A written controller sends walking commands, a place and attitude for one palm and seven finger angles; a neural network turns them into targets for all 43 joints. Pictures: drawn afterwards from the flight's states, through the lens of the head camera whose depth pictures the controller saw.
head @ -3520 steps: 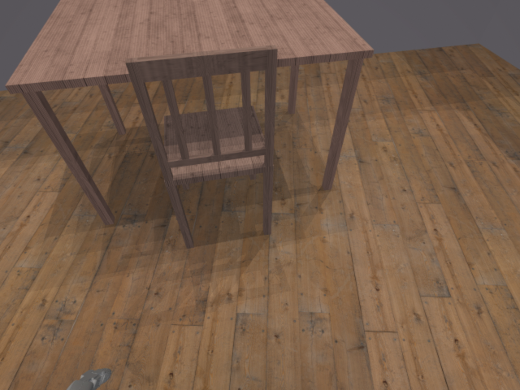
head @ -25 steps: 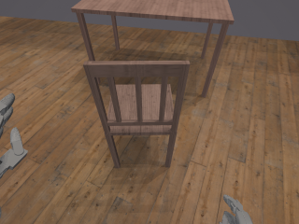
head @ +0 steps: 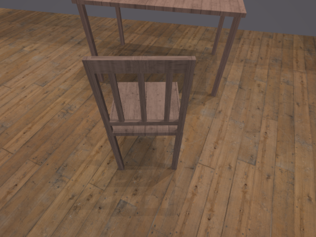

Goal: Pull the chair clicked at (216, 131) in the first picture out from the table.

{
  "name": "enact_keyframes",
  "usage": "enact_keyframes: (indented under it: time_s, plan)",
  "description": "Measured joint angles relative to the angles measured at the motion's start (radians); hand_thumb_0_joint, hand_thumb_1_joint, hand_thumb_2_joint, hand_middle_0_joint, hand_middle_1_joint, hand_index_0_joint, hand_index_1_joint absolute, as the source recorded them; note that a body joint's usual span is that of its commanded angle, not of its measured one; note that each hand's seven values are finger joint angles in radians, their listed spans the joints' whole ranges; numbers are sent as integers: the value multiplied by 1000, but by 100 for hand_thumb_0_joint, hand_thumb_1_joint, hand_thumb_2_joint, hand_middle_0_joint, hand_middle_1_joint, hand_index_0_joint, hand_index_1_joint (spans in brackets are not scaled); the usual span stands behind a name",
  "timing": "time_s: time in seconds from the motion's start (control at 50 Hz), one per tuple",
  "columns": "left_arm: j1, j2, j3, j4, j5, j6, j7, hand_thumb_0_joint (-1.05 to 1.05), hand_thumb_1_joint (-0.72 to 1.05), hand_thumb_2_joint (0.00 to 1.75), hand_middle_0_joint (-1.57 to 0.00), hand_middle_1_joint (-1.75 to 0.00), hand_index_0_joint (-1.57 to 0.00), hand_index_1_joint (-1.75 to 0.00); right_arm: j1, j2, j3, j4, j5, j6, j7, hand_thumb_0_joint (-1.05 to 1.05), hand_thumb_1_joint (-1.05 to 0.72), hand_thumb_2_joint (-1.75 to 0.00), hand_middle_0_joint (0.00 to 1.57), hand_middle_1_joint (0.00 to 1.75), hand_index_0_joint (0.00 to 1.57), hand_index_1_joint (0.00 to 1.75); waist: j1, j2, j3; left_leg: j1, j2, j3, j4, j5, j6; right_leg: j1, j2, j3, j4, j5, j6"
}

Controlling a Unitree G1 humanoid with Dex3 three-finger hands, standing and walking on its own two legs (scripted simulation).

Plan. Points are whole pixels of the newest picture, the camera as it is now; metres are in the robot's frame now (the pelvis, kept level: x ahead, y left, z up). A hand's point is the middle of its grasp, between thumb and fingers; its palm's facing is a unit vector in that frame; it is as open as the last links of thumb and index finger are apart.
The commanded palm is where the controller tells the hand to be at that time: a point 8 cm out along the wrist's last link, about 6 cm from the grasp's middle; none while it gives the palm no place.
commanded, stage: let the arm hang, fingers relaxed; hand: left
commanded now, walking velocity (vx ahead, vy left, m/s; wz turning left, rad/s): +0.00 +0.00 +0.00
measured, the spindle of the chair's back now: (142, 99) +0.65 +0.10 -0.10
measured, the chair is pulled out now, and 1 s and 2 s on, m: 0.63 0.63 0.63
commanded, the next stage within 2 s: look to check the result in 0.56 s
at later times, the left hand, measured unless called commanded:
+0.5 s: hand out of the picture +0.00 +0.13 -0.18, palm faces +0.02 -0.99 -0.13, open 7.3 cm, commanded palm none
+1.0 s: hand out of the picture +0.00 +0.14 -0.17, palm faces +0.03 -0.99 -0.17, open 7.3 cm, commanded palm none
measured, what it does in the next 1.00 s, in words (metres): stands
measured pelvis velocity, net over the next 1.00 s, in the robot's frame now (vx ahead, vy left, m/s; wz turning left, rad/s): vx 0.02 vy -0.02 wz -0.01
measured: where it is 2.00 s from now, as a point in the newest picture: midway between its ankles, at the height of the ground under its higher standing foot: outside the picture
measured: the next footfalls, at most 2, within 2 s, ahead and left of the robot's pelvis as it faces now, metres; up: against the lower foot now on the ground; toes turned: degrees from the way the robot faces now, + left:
none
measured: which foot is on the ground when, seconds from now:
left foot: down 0.00-1.00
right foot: down 0.00-1.00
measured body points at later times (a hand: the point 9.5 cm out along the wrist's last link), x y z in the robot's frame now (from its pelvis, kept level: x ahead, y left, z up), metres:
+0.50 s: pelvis +0.01 -0.01 +0.00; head +0.02 -0.01 +0.45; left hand +0.00 +0.18 -0.16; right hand -0.01 -0.21 -0.16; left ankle +0.03 +0.08 -0.74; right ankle -0.01 -0.09 -0.74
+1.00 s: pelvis +0.02 -0.02 +0.00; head +0.03 -0.02 +0.45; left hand +0.00 +0.19 -0.16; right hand -0.01 -0.22 -0.16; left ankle +0.03 +0.08 -0.74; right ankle -0.01 -0.09 -0.74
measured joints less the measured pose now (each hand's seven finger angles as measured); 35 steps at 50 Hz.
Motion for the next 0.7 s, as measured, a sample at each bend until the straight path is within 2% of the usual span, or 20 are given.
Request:
enact_keyframes:
  time_s: [0.14, 0.42, 0.7]
  plan:
    - [29, -9, -9, 68, -4, -7, 6, 0, 92, 90, -20, -30, -20, -30, 7, 28, 10, 44, 1, -1, 2, 0, -91, -90, 20, 30, 20, 30, 6, 16, -14, 13, 1, 5, -2, -3, -4, 5, 0, 5, 13, -11, -5]
    - [0, -111, -34, 101, -4, -28, 10, 0, 91, 90, -20, -30, -20, -30, -5, 75, 16, 86, 7, -22, -10, 0, -91, -90, 20, 30, 20, 30, 12, -20, -22, 29, 7, 9, -11, -12, -11, 17, 6, 12, 6, -18, -10]
    - [2, -100, -19, 114, -7, -33, 15, 0, 92, 90, -20, -30, -20, -30, -15, 79, 8, 101, 8, -26, -21, 0, -91, -90, 20, 30, 19, 30, 13, -15, -8, 45, 8, 4, -17, -19, -15, 37, 9, 8, -7, -22, -13]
